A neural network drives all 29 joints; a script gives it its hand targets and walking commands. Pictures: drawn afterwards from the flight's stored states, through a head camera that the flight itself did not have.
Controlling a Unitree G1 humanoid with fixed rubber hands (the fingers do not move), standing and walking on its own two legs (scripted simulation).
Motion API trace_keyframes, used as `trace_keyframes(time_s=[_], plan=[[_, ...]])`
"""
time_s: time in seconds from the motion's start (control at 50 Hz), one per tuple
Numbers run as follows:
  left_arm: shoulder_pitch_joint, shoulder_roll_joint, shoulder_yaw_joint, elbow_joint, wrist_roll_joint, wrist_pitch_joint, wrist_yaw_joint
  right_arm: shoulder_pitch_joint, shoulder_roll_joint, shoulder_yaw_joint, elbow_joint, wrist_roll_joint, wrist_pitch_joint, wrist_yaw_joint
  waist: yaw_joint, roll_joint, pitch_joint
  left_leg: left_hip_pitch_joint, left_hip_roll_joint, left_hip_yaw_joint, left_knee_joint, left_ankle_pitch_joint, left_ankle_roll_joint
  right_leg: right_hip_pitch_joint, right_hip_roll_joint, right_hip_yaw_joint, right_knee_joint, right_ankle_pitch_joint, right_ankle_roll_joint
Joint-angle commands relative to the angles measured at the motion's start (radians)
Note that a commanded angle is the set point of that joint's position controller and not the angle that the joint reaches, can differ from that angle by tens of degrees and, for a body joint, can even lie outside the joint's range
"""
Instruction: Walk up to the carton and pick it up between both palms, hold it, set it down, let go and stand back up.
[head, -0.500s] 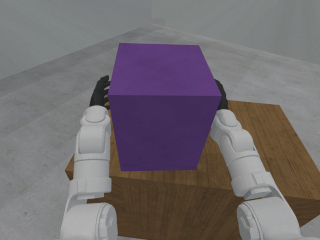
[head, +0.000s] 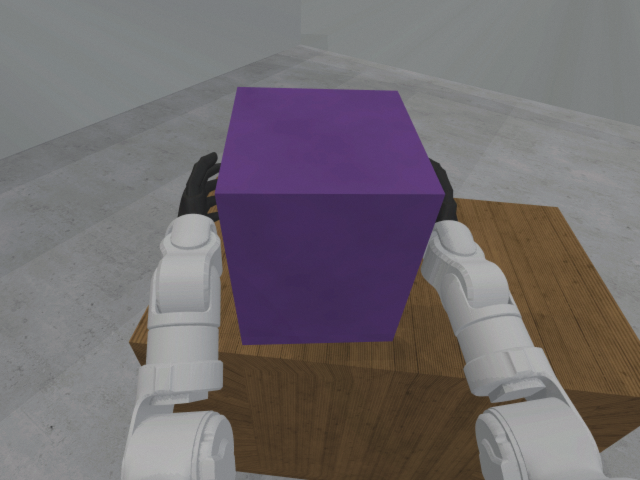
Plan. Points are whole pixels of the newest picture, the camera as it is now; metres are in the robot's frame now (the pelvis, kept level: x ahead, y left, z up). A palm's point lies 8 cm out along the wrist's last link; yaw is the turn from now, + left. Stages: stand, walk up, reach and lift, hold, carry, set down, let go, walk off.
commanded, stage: hold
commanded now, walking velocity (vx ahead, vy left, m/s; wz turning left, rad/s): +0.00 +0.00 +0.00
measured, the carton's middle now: (318, 220) +0.38 +0.01 +0.16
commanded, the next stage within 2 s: none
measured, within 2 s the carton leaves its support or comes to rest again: neither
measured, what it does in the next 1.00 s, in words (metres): stands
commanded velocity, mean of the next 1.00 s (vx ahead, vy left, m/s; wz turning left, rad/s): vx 0.00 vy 0.00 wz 0.00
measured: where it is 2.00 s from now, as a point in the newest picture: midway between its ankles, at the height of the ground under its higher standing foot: outside the picture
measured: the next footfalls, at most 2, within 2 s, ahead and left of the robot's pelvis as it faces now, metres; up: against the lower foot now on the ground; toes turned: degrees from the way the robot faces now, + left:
none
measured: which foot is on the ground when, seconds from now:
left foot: down 0.00-1.00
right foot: down 0.00-1.00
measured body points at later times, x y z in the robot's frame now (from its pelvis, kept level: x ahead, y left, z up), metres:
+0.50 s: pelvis +0.00 +0.00 +0.00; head -0.06 +0.03 +0.45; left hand +0.37 +0.16 +0.19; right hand +0.37 -0.14 +0.18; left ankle +0.03 +0.12 -0.75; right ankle -0.01 -0.12 -0.75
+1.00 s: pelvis +0.00 +0.00 +0.00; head -0.05 +0.03 +0.45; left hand +0.38 +0.16 +0.18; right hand +0.37 -0.14 +0.18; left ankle +0.03 +0.12 -0.75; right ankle -0.01 -0.12 -0.75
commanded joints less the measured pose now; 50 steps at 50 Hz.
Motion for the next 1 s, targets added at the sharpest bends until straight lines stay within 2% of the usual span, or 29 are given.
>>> trace_keyframes(time_s=[0.0, 0.04, 0.1, 0.12, 0.18, 0.2, 0.22, 0.28, 0.34, 0.36, 0.42, 0.52, 0.6, 0.66, 0.7, 0.72, 0.78, 0.82, 0.9, 0.94, 0.98], plan=[[-0.722, -0.698, -0.564, -0.13, -0.155, -0.073, -0.129, -0.887, 0.692, 0.446, -0.33, 0.083, -0.06, 0.074, 0.0, 0.086, -0.431, 0.227, -0.041, 0.031, -0.004, 0.29, -0.019, -0.023, 0.046, -0.031, -0.026, 0.211, 0.057], [-0.722, -0.7, -0.571, -0.143, -0.159, -0.074, -0.128, -0.856, 0.686, 0.437, -0.308, 0.078, -0.058, 0.074, -0.011, 0.102, -0.408, 0.218, -0.036, 0.03, -0.003, 0.291, -0.027, -0.032, 0.047, -0.034, -0.025, 0.199, 0.05], [-0.71, -0.69, -0.538, -0.086, -0.142, -0.069, -0.129, -0.889, 0.685, 0.438, -0.31, 0.069, -0.058, 0.075, 0.009, 0.073, -0.381, 0.198, -0.043, 0.037, -0.019, 0.239, -0.011, -0.033, 0.042, -0.033, -0.041, 0.167, 0.059], [-0.72, -0.698, -0.554, -0.116, -0.153, -0.072, -0.129, -0.88, 0.689, 0.437, -0.314, 0.073, -0.058, 0.076, 0.002, 0.083, -0.404, 0.199, -0.041, 0.036, -0.016, 0.249, -0.016, -0.029, 0.044, -0.033, -0.029, 0.173, 0.056], [-0.721, -0.695, -0.545, -0.098, -0.144, -0.065, -0.132, -0.884, 0.687, 0.425, -0.295, 0.066, -0.055, 0.072, -0.008, 0.084, -0.377, 0.212, -0.039, 0.037, -0.013, 0.246, -0.015, -0.035, 0.04, -0.032, -0.032, 0.183, 0.057], [-0.706, -0.694, -0.537, -0.094, -0.143, -0.063, -0.135, -0.884, 0.691, 0.434, -0.307, 0.069, -0.056, 0.071, 0.001, 0.076, -0.384, 0.21, -0.04, 0.036, -0.011, 0.253, -0.011, -0.025, 0.04, -0.032, -0.033, 0.193, 0.06], [-0.716, -0.693, -0.535, -0.098, -0.144, -0.063, -0.138, -0.879, 0.687, 0.424, -0.292, 0.066, -0.054, 0.071, 0.0, 0.074, -0.377, 0.197, -0.042, 0.036, -0.018, 0.241, -0.012, -0.025, 0.042, -0.034, -0.036, 0.176, 0.06], [-0.714, -0.692, -0.541, -0.104, -0.145, -0.066, -0.14, -0.898, 0.691, 0.436, -0.325, 0.072, -0.058, 0.066, -0.004, 0.074, -0.396, 0.196, -0.046, 0.038, -0.009, 0.26, -0.012, 0.003, 0.039, -0.027, -0.025, 0.228, 0.064], [-0.695, -0.685, -0.533, -0.067, -0.138, -0.062, -0.144, -0.883, 0.677, 0.42, -0.301, 0.066, -0.055, 0.066, -0.011, 0.083, -0.373, 0.197, -0.044, 0.035, -0.018, 0.231, -0.011, -0.021, 0.036, -0.029, -0.035, 0.188, 0.063], [-0.703, -0.695, -0.529, -0.075, -0.138, -0.063, -0.143, -0.895, 0.681, 0.422, -0.307, 0.066, -0.056, 0.07, 0.002, 0.08, -0.38, 0.193, -0.044, 0.038, -0.021, 0.233, -0.011, -0.029, 0.04, -0.035, -0.039, 0.17, 0.061], [-0.737, -0.689, -0.554, -0.112, -0.157, -0.078, -0.135, -0.884, 0.7, 0.432, -0.305, 0.071, -0.059, 0.072, -0.01, 0.078, -0.413, 0.203, -0.042, 0.032, -0.013, 0.254, -0.012, -0.027, 0.039, -0.027, -0.031, 0.206, 0.061], [-0.736, -0.686, -0.528, -0.08, -0.14, -0.076, -0.131, -0.89, 0.693, 0.422, -0.277, 0.056, -0.058, 0.077, 0.005, 0.084, -0.374, 0.192, -0.044, 0.041, -0.021, 0.217, -0.013, -0.045, 0.037, -0.035, -0.037, 0.153, 0.059], [-0.724, -0.693, -0.522, -0.061, -0.134, -0.066, -0.138, -0.879, 0.676, 0.392, -0.242, 0.053, -0.059, 0.082, -0.004, 0.1, -0.346, 0.203, -0.038, 0.043, -0.026, 0.213, -0.018, -0.068, 0.042, -0.038, -0.048, 0.109, 0.052], [-0.746, -0.719, -0.553, -0.09, -0.16, -0.077, -0.13, -0.933, 0.693, 0.415, -0.308, 0.068, -0.073, 0.08, -0.007, 0.091, -0.438, 0.222, -0.038, 0.033, -0.005, 0.255, -0.017, -0.048, 0.045, -0.037, -0.036, 0.141, 0.046], [-0.748, -0.714, -0.566, -0.1, -0.164, -0.08, -0.128, -0.921, 0.69, 0.425, -0.312, 0.069, -0.072, 0.079, -0.006, 0.107, -0.448, 0.223, -0.042, 0.031, 0.003, 0.273, -0.02, -0.036, 0.041, -0.032, -0.03, 0.176, 0.051], [-0.745, -0.7, -0.564, -0.095, -0.16, -0.08, -0.128, -0.897, 0.691, 0.409, -0.286, 0.062, -0.066, 0.079, -0.014, 0.101, -0.418, 0.211, -0.04, 0.032, -0.003, 0.267, -0.023, -0.046, 0.044, -0.038, -0.032, 0.17, 0.05], [-0.721, -0.709, -0.547, -0.074, -0.148, -0.078, -0.129, -0.901, 0.687, 0.42, -0.296, 0.063, -0.068, 0.082, -0.002, 0.087, -0.404, 0.21, -0.038, 0.032, -0.01, 0.249, -0.018, -0.045, 0.044, -0.034, -0.037, 0.16, 0.049], [-0.738, -0.696, -0.538, -0.088, -0.14, -0.077, -0.131, -0.874, 0.684, 0.408, -0.248, 0.061, -0.06, 0.082, -0.002, 0.1, -0.37, 0.204, -0.036, 0.033, -0.012, 0.261, -0.021, -0.052, 0.042, -0.036, -0.039, 0.159, 0.05], [-0.726, -0.697, -0.521, -0.049, -0.134, -0.065, -0.137, -0.889, 0.668, 0.386, -0.241, 0.049, -0.057, 0.084, -0.012, 0.102, -0.35, 0.191, -0.035, 0.039, -0.024, 0.211, -0.021, -0.039, 0.041, -0.034, -0.049, 0.104, 0.048], [-0.748, -0.693, -0.529, -0.087, -0.147, -0.078, -0.134, -0.894, 0.69, 0.401, -0.261, 0.056, -0.064, 0.084, -0.012, 0.081, -0.401, 0.199, -0.035, 0.034, -0.022, 0.236, -0.013, -0.035, 0.04, -0.034, -0.038, 0.151, 0.049], [-0.763, -0.712, -0.57, -0.123, -0.171, -0.089, -0.128, -0.924, 0.706, 0.434, -0.324, 0.076, -0.078, 0.08, -0.011, 0.089, -0.459, 0.218, -0.041, 0.028, 0.003, 0.3, -0.02, -0.019, 0.041, -0.031, -0.021, 0.225, 0.055]])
